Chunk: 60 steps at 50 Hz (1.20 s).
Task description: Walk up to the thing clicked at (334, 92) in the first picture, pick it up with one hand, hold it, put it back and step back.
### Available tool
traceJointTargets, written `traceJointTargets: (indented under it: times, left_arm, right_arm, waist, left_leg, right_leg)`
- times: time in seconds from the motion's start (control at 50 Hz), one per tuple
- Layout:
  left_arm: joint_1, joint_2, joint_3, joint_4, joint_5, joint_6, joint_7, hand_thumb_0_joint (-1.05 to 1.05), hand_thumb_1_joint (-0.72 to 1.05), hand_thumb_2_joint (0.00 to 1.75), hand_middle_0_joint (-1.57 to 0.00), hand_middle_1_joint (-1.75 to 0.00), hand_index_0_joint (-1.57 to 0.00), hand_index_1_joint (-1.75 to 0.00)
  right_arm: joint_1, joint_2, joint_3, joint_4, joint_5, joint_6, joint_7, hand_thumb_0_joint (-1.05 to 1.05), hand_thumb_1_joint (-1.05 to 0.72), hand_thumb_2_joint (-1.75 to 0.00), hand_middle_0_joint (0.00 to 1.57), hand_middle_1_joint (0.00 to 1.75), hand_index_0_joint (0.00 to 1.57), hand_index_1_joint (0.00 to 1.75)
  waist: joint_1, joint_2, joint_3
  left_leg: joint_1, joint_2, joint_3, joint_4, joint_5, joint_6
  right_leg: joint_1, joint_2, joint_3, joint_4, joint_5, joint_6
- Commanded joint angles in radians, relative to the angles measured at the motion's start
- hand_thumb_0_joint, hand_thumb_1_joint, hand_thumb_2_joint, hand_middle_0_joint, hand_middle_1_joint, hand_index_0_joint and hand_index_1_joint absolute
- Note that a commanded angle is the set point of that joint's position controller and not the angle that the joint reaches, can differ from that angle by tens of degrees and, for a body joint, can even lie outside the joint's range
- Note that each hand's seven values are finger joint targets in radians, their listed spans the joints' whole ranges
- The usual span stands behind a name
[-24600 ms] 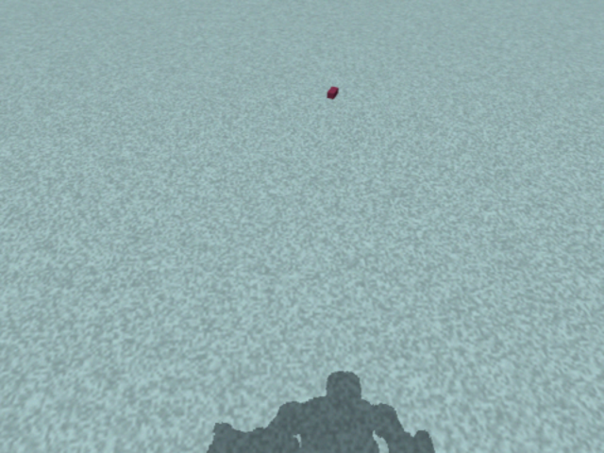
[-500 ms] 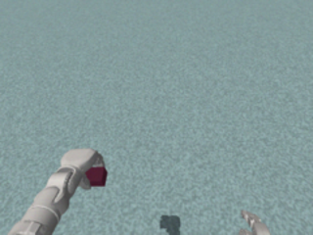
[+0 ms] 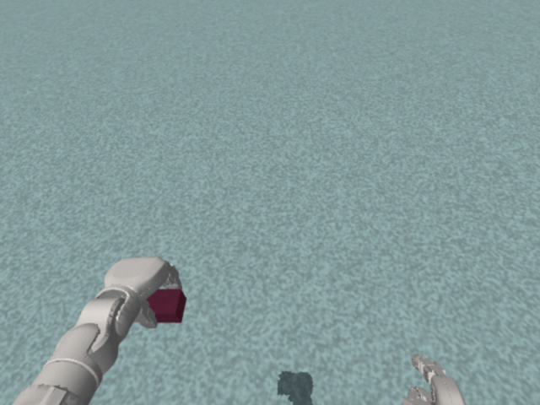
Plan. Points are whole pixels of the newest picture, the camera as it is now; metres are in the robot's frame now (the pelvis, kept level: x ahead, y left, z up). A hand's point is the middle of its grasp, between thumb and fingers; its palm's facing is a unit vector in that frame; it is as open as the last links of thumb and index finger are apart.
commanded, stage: hold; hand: left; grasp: from above
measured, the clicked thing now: (158, 305) +0.30 +0.21 -0.07
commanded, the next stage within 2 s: crouch in 0.28 s
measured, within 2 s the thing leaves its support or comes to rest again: neither
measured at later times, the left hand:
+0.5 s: hand (145, 289) +0.31 +0.23 -0.04, palm faces -0.45 -0.05 -0.89, open 7.2 cm
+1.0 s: hand (171, 314) +0.34 +0.24 -0.22, palm faces -0.41 +0.06 -0.91, open 7.2 cm
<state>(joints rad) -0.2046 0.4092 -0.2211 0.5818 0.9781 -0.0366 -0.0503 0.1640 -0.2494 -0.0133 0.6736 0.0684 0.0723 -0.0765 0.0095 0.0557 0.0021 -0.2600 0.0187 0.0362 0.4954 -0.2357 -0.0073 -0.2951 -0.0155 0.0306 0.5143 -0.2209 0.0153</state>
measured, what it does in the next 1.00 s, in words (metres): lowers itself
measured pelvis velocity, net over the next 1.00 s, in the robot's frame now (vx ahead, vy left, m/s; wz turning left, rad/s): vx -0.02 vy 0.01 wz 0.02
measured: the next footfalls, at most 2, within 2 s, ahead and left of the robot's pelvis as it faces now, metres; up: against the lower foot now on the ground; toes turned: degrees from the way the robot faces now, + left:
none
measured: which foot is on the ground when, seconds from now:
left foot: down 0.00-1.00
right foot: down 0.00-1.00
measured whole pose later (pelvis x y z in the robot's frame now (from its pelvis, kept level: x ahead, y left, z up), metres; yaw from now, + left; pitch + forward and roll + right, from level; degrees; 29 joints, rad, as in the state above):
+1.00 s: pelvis -0.02 +0.01 -0.11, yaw +1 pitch +22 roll -2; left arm -0.58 0.40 -0.14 1.15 1.20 -0.09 0.36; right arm 0.20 -0.27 -0.08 0.71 -0.01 0.06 -0.02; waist -0.09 0.01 -0.15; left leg -1.13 0.03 -0.02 1.25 -0.51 0.00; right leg -1.13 -0.01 0.00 1.21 -0.47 0.03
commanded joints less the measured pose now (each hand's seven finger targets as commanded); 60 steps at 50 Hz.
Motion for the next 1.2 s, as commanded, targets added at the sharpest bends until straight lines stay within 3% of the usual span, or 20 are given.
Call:
traceJointTargets:
  times: [0.0, 0.16, 0.2, 0.24, 0.32, 0.38, 0.44, 0.48, 0.54, 0.58, 0.62, 0.64, 0.7, 0.74, 0.78, 0.86, 0.9, 0.98, 1.04, 1.18]
  left_arm:
    - [-0.303, 0.217, 0.129, -0.185, 0.004, 0.001, 0.047, 0.0, 0.88, 0.19, -1.19, -0.23, -1.24, -0.18]
    - [-0.333, 0.225, 0.137, -0.186, 0.007, -0.007, 0.046, 0.0, 0.9, 0.19, -1.19, -0.25, -1.25, -0.19]
    - [-0.336, 0.201, 0.11, -0.204, 0.005, -0.008, 0.046, 0.0, 0.89, 0.18, -1.17, -0.26, -1.24, -0.2]
    - [-0.337, 0.217, 0.123, -0.203, 0.009, -0.008, 0.046, 0.0, 0.87, 0.18, -1.17, -0.24, -1.23, -0.18]
    - [-0.337, 0.196, 0.096, -0.2, 0.006, -0.004, 0.043, 0.0, 0.86, 0.18, -1.17, -0.23, -1.23, -0.18]
    - [-0.339, 0.222, 0.129, -0.174, 0.004, -0.003, 0.047, 0.0, 0.83, 0.11, -1.05, -0.24, -1.16, -0.14]
    - [-0.253, 0.169, 0.09, -0.117, 0.013, -0.004, 0.05, 0.0, 0.82, 0.12, -1.13, -0.2, -1.19, -0.14]
    - [-0.227, 0.176, 0.108, -0.106, 0.019, -0.013, 0.06, 0.0, 0.82, 0.15, -1.16, -0.17, -1.2, -0.13]
    - [-0.253, 0.165, 0.104, -0.092, 0.042, -0.038, 0.091, 0.0, 0.82, 0.15, -1.16, -0.16, -1.2, -0.13]
    - [-0.29, 0.199, 0.14, -0.054, 0.063, -0.057, 0.135, 0.0, 0.83, 0.13, -1.18, -0.14, -1.22, -0.1]
    - [-0.362, 0.18, 0.123, -0.011, 0.083, -0.076, 0.181, 0.0, 0.83, 0.12, -1.17, -0.15, -1.21, -0.11]
    - [-0.362, 0.197, 0.147, 0.011, 0.099, -0.08, 0.207, 0.0, 0.84, 0.13, -1.18, -0.14, -1.22, -0.11]
    - [-0.456, 0.14, 0.099, 0.096, 0.144, -0.088, 0.282, 0.0, 0.81, 0.14, -1.14, -0.17, -1.19, -0.13]
    - [-0.45, 0.13, 0.104, 0.195, 0.178, -0.088, 0.332, 0.0, 0.8, 0.15, -1.16, -0.14, -1.19, -0.11]
    - [-0.558, 0.155, 0.113, 0.215, 0.204, -0.092, 0.376, 0.0, 0.78, 0.13, -1.14, -0.15, -1.18, -0.11]
    - [-0.633, 0.133, 0.109, 0.334, 0.222, -0.07, 0.434, 0.0, 0.8, 0.17, -1.16, -0.17, -1.2, -0.13]
    - [-0.664, 0.185, 0.143, 0.415, 0.228, -0.051, 0.458, 0.0, 0.81, 0.15, -1.14, -0.19, -1.19, -0.14]
    - [-0.772, 0.216, 0.152, 0.47, 0.214, -0.032, 0.467, 0.0, 0.78, 0.19, -1.14, -0.18, -1.18, -0.15]
    - [-0.805, 0.235, 0.166, 0.447, 0.205, -0.025, 0.458, 0.0, 0.78, 0.23, -1.14, -0.19, -1.18, -0.16]
    - [-0.917, 0.29, 0.195, 0.496, 0.208, -0.023, 0.429, 0.0, 0.73, 0.23, -1.1, -0.22, -1.14, -0.18]
  right_arm:
    - [-0.099, -0.119, -0.044, -0.145, -0.005, -0.043, -0.005, 0.0, -0.9, -0.9, 0.2, 0.3, 0.2, 0.3]
    - [-0.091, -0.117, -0.047, -0.137, -0.004, -0.035, -0.006, 0.0, -0.9, -0.9, 0.2, 0.3, 0.2, 0.3]
    - [-0.084, -0.12, -0.051, -0.138, -0.005, -0.036, -0.004, 0.0, -0.9, -0.9, 0.2, 0.3, 0.2, 0.3]
    - [-0.079, -0.122, -0.056, -0.135, -0.003, -0.035, -0.004, 0.0, -0.9, -0.9, 0.2, 0.3, 0.2, 0.3]
    - [-0.074, -0.124, -0.059, -0.134, -0.002, -0.029, -0.001, 0.0, -0.9, -0.9, 0.2, 0.3, 0.2, 0.3]
    - [-0.067, -0.128, -0.061, -0.135, -0.001, -0.023, -0.001, 0.0, -0.87, -0.89, 0.2, 0.3, 0.2, 0.3]
    - [-0.073, -0.127, -0.059, -0.144, -0.002, -0.017, 0.004, 0.0, -0.89, -0.9, 0.2, 0.3, 0.2, 0.3]
    - [-0.063, -0.129, -0.063, -0.145, -0.003, -0.011, 0.006, 0.0, -0.89, -0.9, 0.2, 0.3, 0.2, 0.3]
    - [-0.05, -0.123, -0.067, -0.14, -0.008, -0.003, 0.011, 0.0, -0.89, -0.9, 0.2, 0.3, 0.2, 0.3]
    - [-0.037, -0.126, -0.069, -0.121, -0.016, 0.003, 0.012, 0.0, -0.89, -0.9, 0.2, 0.3, 0.2, 0.3]
    - [-0.024, -0.128, -0.074, -0.109, -0.027, 0.005, 0.018, 0.0, -0.89, -0.9, 0.2, 0.3, 0.2, 0.3]
    - [-0.015, -0.131, -0.079, -0.103, -0.031, 0.006, 0.02, 0.0, -0.89, -0.9, 0.2, 0.3, 0.2, 0.3]
    - [0.029, -0.141, -0.092, -0.071, -0.049, 0.003, 0.035, 0.0, -0.89, -0.9, 0.2, 0.3, 0.2, 0.3]
    - [0.063, -0.148, -0.108, -0.06, -0.059, -0.003, 0.045, 0.0, -0.89, -0.9, 0.2, 0.3, 0.2, 0.3]
    - [0.085, -0.152, -0.116, -0.05, -0.07, -0.007, 0.054, 0.0, -0.9, -0.9, 0.2, 0.3, 0.2, 0.3]
    - [0.113, -0.162, -0.123, -0.044, -0.077, -0.02, 0.058, 0.0, -0.9, -0.9, 0.2, 0.3, 0.2, 0.3]
    - [0.12, -0.166, -0.12, -0.032, -0.084, -0.031, 0.055, 0.0, -0.9, -0.9, 0.2, 0.3, 0.2, 0.3]
    - [0.136, -0.168, -0.119, -0.024, -0.098, -0.061, 0.046, 0.0, -0.9, -0.9, 0.2, 0.3, 0.2, 0.3]
    - [0.153, -0.178, -0.124, -0.024, -0.1, -0.074, 0.042, 0.0, -0.9, -0.9, 0.2, 0.3, 0.2, 0.3]
    - [0.173, -0.192, -0.117, -0.009, -0.115, -0.093, 0.045, 0.0, -0.89, -0.9, 0.2, 0.3, 0.2, 0.3]
  waist:
    - [0.011, -0.045, -0.235]
    - [0.003, -0.036, -0.244]
    - [-0.004, -0.045, -0.261]
    - [0.002, -0.039, -0.271]
    - [-0.004, -0.031, -0.268]
    - [0.0, -0.033, -0.255]
    - [-0.002, -0.069, -0.2]
    - [-0.002, -0.081, -0.202]
    - [-0.014, -0.081, -0.215]
    - [-0.024, -0.073, -0.234]
    - [-0.046, -0.069, -0.239]
    - [-0.038, -0.057, -0.272]
    - [-0.078, -0.051, -0.335]
    - [-0.078, -0.068, -0.353]
    - [-0.087, -0.019, -0.438]
    - [-0.106, -0.008, -0.504]
    - [-0.1, 0.003, -0.523]
    - [-0.118, 0.02, -0.614]
    - [-0.121, 0.05, -0.732]
    - [-0.168, 0.094, -0.756]
  left_leg:
    - [0.095, -0.036, 0.005, -0.069, 0.124, 0.02]
    - [0.107, -0.038, 0.008, -0.064, 0.148, 0.022]
    - [0.119, -0.037, 0.007, -0.06, 0.171, 0.022]
    - [0.127, -0.036, 0.006, -0.057, 0.203, 0.02]
    - [0.14, -0.029, 0.003, -0.061, 0.238, 0.017]
    - [0.126, -0.03, 0.002, -0.065, 0.238, 0.017]
    - [0.101, -0.028, -0.005, -0.068, 0.216, 0.015]
    - [0.088, -0.031, -0.004, -0.056, 0.22, 0.017]
    - [0.067, -0.038, -0.002, -0.025, 0.232, 0.018]
    - [0.034, -0.039, -0.001, 0.016, 0.237, 0.016]
    - [-0.009, -0.037, -0.007, 0.068, 0.219, 0.014]
    - [-0.025, -0.038, -0.004, 0.099, 0.214, 0.012]
    - [-0.128, -0.032, -0.008, 0.241, 0.221, 0.011]
    - [-0.231, -0.032, -0.013, 0.34, 0.185, 0.013]
    - [-0.303, -0.031, -0.011, 0.435, 0.15, 0.011]
    - [-0.482, -0.027, -0.02, 0.572, 0.067, 0.014]
    - [-0.586, -0.03, -0.022, 0.62, 0.005, 0.014]
    - [-0.762, -0.028, -0.049, 0.739, -0.118, 0.014]
    - [-0.815, -0.027, -0.056, 0.83, -0.12, 0.015]
    - [-0.985, -0.021, -0.098, 0.953, -0.266, 0.01]
  right_leg:
    - [0.061, 0.04, -0.02, -0.093, 0.069, -0.02]
    - [0.066, 0.039, -0.018, -0.096, 0.101, -0.018]
    - [0.071, 0.04, -0.018, -0.09, 0.126, -0.018]
    - [0.086, 0.039, -0.021, -0.087, 0.154, -0.02]
    - [0.093, 0.044, -0.029, -0.083, 0.185, -0.024]
    - [0.088, 0.044, -0.029, -0.083, 0.188, -0.025]
    - [0.071, 0.045, -0.035, -0.084, 0.161, -0.026]
    - [0.067, 0.041, -0.035, -0.081, 0.165, -0.024]
    - [0.04, 0.034, -0.031, -0.056, 0.189, -0.021]
    - [0.006, 0.033, -0.029, -0.024, 0.196, -0.021]
    - [-0.059, 0.033, -0.033, 0.023, 0.185, -0.02]
    - [-0.074, 0.031, -0.031, 0.049, 0.183, -0.021]
    - [-0.215, 0.03, -0.032, 0.175, 0.2, -0.02]
    - [-0.317, 0.03, -0.036, 0.257, 0.161, -0.023]
    - [-0.412, 0.027, -0.034, 0.341, 0.123, -0.029]
    - [-0.577, 0.037, -0.043, 0.482, 0.045, -0.034]
    - [-0.634, 0.038, -0.049, 0.539, -0.012, -0.036]
    - [-0.784, 0.035, -0.057, 0.682, -0.114, -0.043]
    - [-0.856, 0.03, -0.06, 0.781, -0.122, -0.048]
    - [-1.099, 0.025, -0.084, 0.946, -0.246, -0.054]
